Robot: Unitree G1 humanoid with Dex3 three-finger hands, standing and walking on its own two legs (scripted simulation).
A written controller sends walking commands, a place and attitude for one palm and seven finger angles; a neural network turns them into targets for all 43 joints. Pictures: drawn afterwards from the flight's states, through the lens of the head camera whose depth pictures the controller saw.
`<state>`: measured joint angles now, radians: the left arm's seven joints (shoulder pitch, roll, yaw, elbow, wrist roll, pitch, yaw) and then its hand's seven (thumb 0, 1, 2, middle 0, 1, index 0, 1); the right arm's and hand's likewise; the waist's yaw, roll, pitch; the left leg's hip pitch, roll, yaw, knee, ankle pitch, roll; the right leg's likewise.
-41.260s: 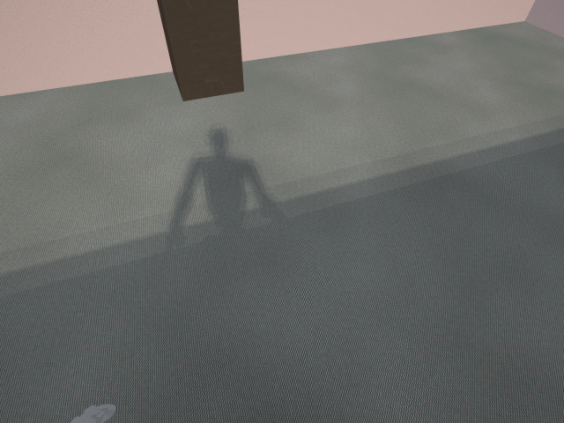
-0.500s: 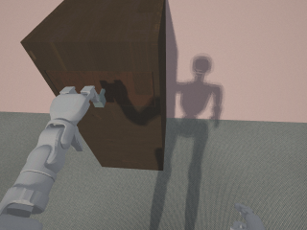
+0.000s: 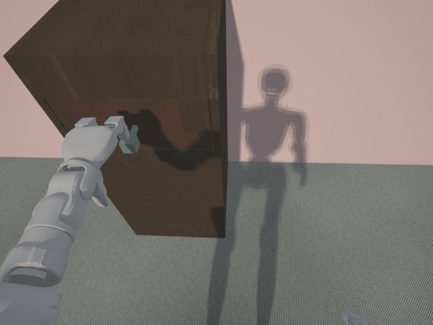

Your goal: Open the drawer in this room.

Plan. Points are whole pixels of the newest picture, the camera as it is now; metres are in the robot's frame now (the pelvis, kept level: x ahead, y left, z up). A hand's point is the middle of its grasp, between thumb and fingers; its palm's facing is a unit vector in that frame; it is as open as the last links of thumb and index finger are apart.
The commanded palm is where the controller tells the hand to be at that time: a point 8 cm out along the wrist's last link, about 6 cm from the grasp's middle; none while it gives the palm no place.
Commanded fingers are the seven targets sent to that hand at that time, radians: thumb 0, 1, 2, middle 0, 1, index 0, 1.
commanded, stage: move the hooked fingers above the handle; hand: left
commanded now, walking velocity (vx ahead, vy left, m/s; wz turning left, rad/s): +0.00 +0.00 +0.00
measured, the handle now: (131, 137) +0.52 +0.26 -0.01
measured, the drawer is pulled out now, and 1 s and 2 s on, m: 0.00 0.00 0.00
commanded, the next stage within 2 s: none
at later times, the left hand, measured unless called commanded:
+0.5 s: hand (113, 145) +0.45 +0.26 +0.05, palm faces -0.08 -0.02 -1.00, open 13.8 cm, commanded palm +0.45 +0.26 +0.11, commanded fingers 0.00 -0.50 0.30 -0.30 -1.20 -0.30 -1.20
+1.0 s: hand (115, 136) +0.48 +0.27 +0.05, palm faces -0.02 -0.05 -1.00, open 13.8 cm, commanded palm +0.47 +0.28 +0.11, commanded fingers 0.00 -0.50 0.30 -0.30 -1.20 -0.30 -1.20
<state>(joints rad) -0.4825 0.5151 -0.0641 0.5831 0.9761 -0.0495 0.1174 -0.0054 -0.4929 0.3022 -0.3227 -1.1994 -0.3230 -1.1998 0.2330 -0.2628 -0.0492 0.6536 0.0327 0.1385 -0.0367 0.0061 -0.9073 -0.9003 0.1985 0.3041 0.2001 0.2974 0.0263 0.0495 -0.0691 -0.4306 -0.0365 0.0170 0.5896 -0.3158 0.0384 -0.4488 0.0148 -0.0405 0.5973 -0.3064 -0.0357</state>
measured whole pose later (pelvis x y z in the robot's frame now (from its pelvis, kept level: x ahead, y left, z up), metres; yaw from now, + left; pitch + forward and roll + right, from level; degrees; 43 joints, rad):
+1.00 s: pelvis +0.00 +0.02 -0.01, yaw -2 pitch +17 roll -2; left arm -0.77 0.62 0.03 0.94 1.06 -0.23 0.19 0.00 -0.49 0.30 -0.33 -1.20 -0.33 -1.20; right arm 0.37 -0.26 -0.05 0.69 0.00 0.16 -0.04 0.00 -0.91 -0.90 0.20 0.30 0.20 0.30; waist -0.09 0.03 -0.12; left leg -0.65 -0.02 0.03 0.72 -0.36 0.06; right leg -0.65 0.03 -0.03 0.66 -0.31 -0.01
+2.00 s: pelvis +0.00 +0.01 -0.01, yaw -2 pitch +18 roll -1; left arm -0.80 0.61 0.04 1.00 1.07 -0.15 0.22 0.00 -0.49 0.30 -0.34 -1.21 -0.34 -1.22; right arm 0.34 -0.28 -0.04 0.68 0.01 0.17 -0.04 0.00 -0.91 -0.90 0.20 0.30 0.20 0.30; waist -0.09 0.04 -0.13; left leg -0.65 -0.01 0.04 0.71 -0.37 0.05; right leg -0.65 0.04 -0.02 0.67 -0.32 -0.03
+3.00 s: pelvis +0.00 +0.01 -0.02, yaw -2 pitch +17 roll -2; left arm -0.73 0.59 0.03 0.98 1.07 -0.18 0.23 0.00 -0.49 0.30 -0.32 -1.20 -0.32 -1.20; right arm 0.34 -0.26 -0.05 0.68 0.00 0.17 -0.03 0.00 -0.91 -0.90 0.20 0.30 0.20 0.30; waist -0.07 0.04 -0.13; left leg -0.66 -0.02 0.03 0.73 -0.37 0.05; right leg -0.66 0.03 -0.03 0.68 -0.32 -0.02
